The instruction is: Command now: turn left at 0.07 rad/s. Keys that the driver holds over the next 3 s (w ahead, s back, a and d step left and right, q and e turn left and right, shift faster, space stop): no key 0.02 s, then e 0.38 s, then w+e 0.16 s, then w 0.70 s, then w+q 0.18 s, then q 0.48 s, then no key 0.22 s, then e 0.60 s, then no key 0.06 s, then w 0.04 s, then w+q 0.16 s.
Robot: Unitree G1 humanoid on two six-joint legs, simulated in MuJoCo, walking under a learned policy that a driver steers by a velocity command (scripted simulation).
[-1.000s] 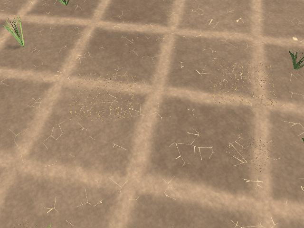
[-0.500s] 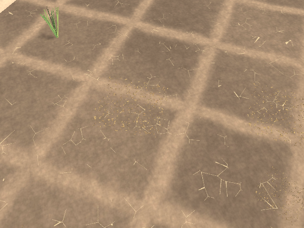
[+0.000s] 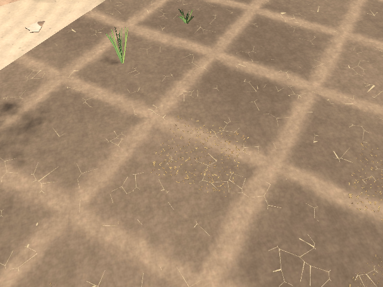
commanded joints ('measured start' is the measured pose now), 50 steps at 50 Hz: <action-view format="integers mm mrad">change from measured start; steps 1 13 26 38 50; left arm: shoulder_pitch -39 -23 85 155 87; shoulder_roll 121 131 207 236 196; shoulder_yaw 34 63 71 77 52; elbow -48 -82 -118 -81 -112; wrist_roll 0 -34 -29 -34 -46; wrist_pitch -9 33 -8 -25 -60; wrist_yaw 9 -2 21 12 -1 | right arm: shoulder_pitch -20 -36 -113 -210 139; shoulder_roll -105 -180 -148 -124 -168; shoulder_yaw -23 -59 -67 -40 -45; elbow -51 -60 -74 -79 2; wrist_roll -9 7 16 31 19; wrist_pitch -30 -36 -77 -154 -164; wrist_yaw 2 -48 -13 26 38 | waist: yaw -12 -27 7 70 -76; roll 85 163 -109 -115 109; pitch -46 -5 -42 16 -5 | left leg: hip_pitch -40 8 -478 -324 314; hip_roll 79 350 41 35 311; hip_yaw -82 -195 -24 15 -438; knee -100 -117 521 69 -283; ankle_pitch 132 402 13 151 -184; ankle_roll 52 239 -22 -35 233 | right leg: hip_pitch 59 -217 179 114 -573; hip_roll -21 -27 -173 -180 -35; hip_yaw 15 -23 420 361 76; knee -33 368 -326 -319 642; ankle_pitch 105 -306 -283 -185 -144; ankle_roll -1 -20 -245 -256 -71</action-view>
